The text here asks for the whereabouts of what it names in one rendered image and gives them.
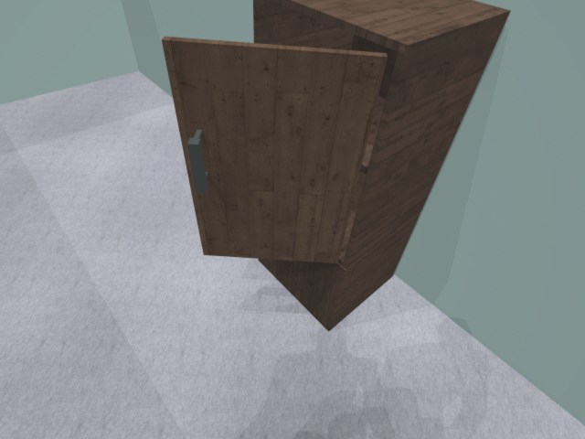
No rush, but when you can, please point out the cupboard door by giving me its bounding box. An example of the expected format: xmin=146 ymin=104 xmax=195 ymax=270
xmin=162 ymin=37 xmax=388 ymax=263

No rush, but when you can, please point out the handle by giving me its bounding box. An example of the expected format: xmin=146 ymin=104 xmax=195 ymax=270
xmin=187 ymin=130 xmax=208 ymax=193

